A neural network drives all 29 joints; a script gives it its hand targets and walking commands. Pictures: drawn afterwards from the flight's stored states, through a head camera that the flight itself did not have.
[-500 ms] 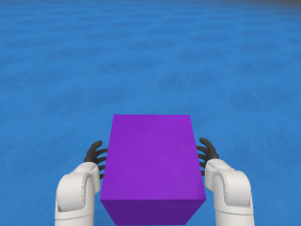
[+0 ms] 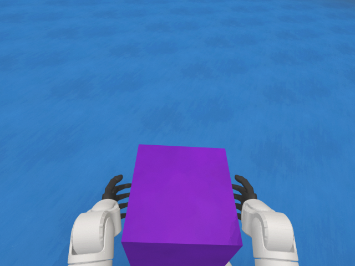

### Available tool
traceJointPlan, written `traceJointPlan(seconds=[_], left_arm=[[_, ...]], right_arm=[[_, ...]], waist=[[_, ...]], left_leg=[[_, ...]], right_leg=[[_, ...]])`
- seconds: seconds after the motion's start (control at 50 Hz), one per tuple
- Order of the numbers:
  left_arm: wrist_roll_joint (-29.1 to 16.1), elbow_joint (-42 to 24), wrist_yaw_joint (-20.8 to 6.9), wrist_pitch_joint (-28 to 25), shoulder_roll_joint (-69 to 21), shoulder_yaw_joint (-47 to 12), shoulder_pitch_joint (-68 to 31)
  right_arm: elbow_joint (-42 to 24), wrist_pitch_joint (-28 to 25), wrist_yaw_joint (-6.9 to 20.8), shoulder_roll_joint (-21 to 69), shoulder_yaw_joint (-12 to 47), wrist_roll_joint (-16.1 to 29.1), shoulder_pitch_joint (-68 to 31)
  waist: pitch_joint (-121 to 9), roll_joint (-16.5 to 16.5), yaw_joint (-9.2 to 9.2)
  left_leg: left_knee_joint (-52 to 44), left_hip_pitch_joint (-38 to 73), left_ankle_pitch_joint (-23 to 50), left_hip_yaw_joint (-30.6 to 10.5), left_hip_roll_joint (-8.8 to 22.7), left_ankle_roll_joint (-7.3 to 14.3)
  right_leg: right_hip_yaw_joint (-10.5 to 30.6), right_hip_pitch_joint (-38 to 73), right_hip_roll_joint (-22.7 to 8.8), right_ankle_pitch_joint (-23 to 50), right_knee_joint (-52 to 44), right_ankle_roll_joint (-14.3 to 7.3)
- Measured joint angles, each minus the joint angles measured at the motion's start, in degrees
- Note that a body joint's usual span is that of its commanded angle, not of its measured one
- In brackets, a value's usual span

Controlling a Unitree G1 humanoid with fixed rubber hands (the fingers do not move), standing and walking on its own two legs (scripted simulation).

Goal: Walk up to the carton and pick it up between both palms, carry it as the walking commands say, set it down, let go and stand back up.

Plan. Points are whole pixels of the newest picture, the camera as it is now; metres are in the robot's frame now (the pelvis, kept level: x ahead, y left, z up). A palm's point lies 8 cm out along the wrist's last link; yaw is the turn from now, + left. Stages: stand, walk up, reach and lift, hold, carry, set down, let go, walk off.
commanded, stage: carry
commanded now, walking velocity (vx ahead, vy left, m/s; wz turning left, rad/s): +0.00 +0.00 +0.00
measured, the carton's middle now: (178, 213) +0.27 +0.00 -0.03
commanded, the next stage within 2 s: none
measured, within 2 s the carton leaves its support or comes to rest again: neither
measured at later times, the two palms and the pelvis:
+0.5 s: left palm out of the picture +0.12 +0.12 +0.12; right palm (297, 248) +0.15 -0.17 +0.13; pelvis -0.11 -0.05 +0.04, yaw +3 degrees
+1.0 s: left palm out of the picture +0.07 +0.12 +0.08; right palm out of the picture +0.09 -0.17 +0.09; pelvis -0.19 -0.05 +0.03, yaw +3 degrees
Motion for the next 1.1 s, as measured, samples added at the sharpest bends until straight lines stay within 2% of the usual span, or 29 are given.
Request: traceJointPlan(seconds=[0.04,0.06,0.12,0.18,0.2,0.24,0.34,0.38,0.48,0.56,0.66,0.72,0.78,0.8,0.84,0.88,0.92,0.96,1.02,1.1], left_arm=[[-1.8,-4.1,1.5,1.3,0.0,-1.2,0.7],[-2.0,-5.8,1.6,1.7,0.0,-1.6,0.3],[-1.2,-9.3,0.5,1.2,-0.2,-0.8,-1.8],[-0.7,-10.5,-0.8,-0.9,-0.4,0.8,-3.7],[-0.5,-10.5,-0.9,-1.6,-0.5,1.1,-4.1],[0.0,-10.2,-1.2,-2.3,-0.6,1.0,-4.4],[0.9,-8.3,-1.7,-0.5,-0.3,0.6,-2.3],[0.9,-7.0,-1.9,0.4,0.0,0.5,-0.3],[1.0,-3.7,-2.0,1.9,0.1,0.4,1.5],[2.0,0.8,-2.1,1.7,-0.1,0.6,-0.8],[4.1,9.3,-3.1,-1.9,-0.4,1.9,-4.2],[3.2,8.0,-2.7,-2.6,-0.4,1.4,-3.2],[1.2,3.2,-1.7,-1.9,-0.2,0.7,-1.7],[1.3,3.0,-1.9,-2.5,-0.2,0.7,-1.7],[2.5,4.9,-2.7,-5.0,-0.2,1.2,-2.1],[3.1,7.0,-3.2,-8.0,-0.2,2.0,-1.8],[1.7,2.8,-2.6,-7.6,0.0,1.5,-0.1],[1.6,2.4,-2.5,-8.6,-0.1,1.0,-0.5],[2.6,5.2,-3.1,-10.5,-0.1,1.5,-1.0],[0.6,0.4,-1.7,-7.8,0.1,0.4,1.1]], right_arm=[[-4.8,0.7,-0.4,-0.1,0.0,1.4,2.3],[-7.1,0.9,-0.6,-0.1,0.0,1.7,2.6],[-10.9,1.0,-0.7,0.0,0.5,1.1,0.2],[-11.9,0.8,-0.6,0.3,0.6,-0.2,-3.8],[-11.8,0.6,-0.5,0.5,0.2,-0.5,-5.0],[-11.4,0.6,0.0,0.7,-0.3,-1.0,-6.0],[-8.8,1.6,0.3,0.4,1.0,-1.6,-3.6],[-7.2,3.0,0.2,0.2,1.9,-2.0,-2.5],[-3.8,5.2,0.3,0.1,2.2,-2.6,-1.8],[0.1,4.5,1.0,0.2,0.3,-3.3,-3.1],[7.8,-0.3,1.8,0.1,-1.4,-4.2,-4.4],[5.8,-0.7,0.8,-0.2,-1.1,-2.5,-3.2],[1.0,0.8,-0.8,-0.1,-0.6,-0.4,-2.5],[0.7,0.3,-0.6,0.3,-1.0,-0.8,-2.7],[3.2,-2.7,0.4,0.3,-0.7,-1.9,-3.0],[6.3,-6.1,0.5,0.2,0.1,-2.5,-3.1],[2.6,-5.5,-0.2,0.2,1.2,-1.4,-1.9],[1.6,-6.5,0.2,0.1,0.9,-1.6,-1.9],[5.0,-8.7,0.9,0.2,0.4,-2.4,-2.5],[0.0,-6.0,-0.1,0.0,1.4,-0.7,-0.6]], waist=[[0.5,0.6,-0.67],[0.8,1.0,-0.94],[0.8,2.7,-1.12],[-0.2,3.6,-0.62],[-0.3,4.5,-0.26],[0.1,6.6,-0.21],[-2.1,5.5,0.87],[-4.1,5.0,1.19],[-7.6,3.1,1.61],[-8.2,3.3,1.03],[-7.2,2.8,-0.82],[-5.4,2.5,-1.72],[-2.2,3.5,-2.13],[-1.0,4.2,-2.03],[-0.1,4.0,-0.96],[-0.6,2.8,0.52],[-0.8,2.6,0.82],[-1.4,2.8,0.16],[-1.7,1.7,0.83],[-2.2,2.3,0.92]], left_leg=[[-4.5,-0.7,3.1,-0.7,-0.4,0.1],[-6.8,-1.2,5.0,-1.2,-0.4,0.1],[-12.8,-3.1,10.5,-2.0,0.2,0.1],[-16.6,-4.9,14.3,-1.6,0.2,-0.1],[-17.6,-5.3,15.4,-1.6,0.6,-0.2],[-20.5,-4.4,18.0,-2.5,1.1,-0.4],[-24.8,-0.6,22.1,-3.3,0.0,-1.1],[-25.2,0.7,22.3,-3.6,0.2,-2.1],[-23.5,1.3,18.7,-4.3,0.7,-4.6],[-17.9,-1.4,12.9,-4.9,1.9,-5.9],[-15.1,-3.4,15.0,-4.9,2.2,-4.6],[-16.0,-4.5,15.8,-4.9,1.9,-4.0],[-21.5,-4.1,20.8,-4.8,1.7,-5.6],[-23.4,-3.5,21.8,-5.0,1.6,-6.4],[-23.4,-3.8,17.3,-4.8,1.3,-8.0],[-16.8,-4.9,13.5,-5.3,1.1,-7.7],[-13.7,-3.1,13.3,-6.2,1.6,-6.4],[-15.7,-1.5,17.2,-7.4,1.7,-5.0],[-17.0,-0.8,18.7,-6.7,1.0,-4.2],[-19.3,-0.2,19.5,-7.0,1.1,-4.1]], right_leg=[[-0.3,3.7,0.6,-0.9,1.7,-0.2],[-0.6,6.3,1.2,-1.9,-0.4,-0.4],[-1.4,14.9,3.7,-4.9,-14.4,-1.6],[-2.9,23.2,4.5,-3.9,-29.8,-3.4],[-3.2,24.0,4.9,-4.7,-33.0,-3.4],[-4.1,24.6,5.8,-0.9,-35.6,-3.6],[-5.2,25.7,4.9,0.1,-33.4,-4.6],[-5.5,26.8,5.1,0.0,-33.1,-5.3],[-6.0,27.6,5.6,0.4,-32.2,-6.4],[-6.5,26.2,6.4,0.6,-30.0,-7.1],[-6.9,23.4,6.4,-0.7,-24.9,-6.9],[-6.9,21.3,6.0,-2.8,-23.4,-6.8],[-6.6,19.7,6.3,-6.2,-23.8,-7.6],[-6.7,20.1,6.4,-4.9,-25.5,-8.3],[-6.4,20.5,6.2,-0.6,-28.7,-9.1],[-5.3,19.6,5.8,1.5,-29.1,-8.9],[-5.3,18.6,5.8,5.4,-29.1,-7.4],[-6.4,17.4,5.6,6.3,-27.4,-6.7],[-5.8,17.8,5.0,6.2,-28.3,-6.5],[-6.0,18.8,5.3,7.4,-31.2,-6.8]])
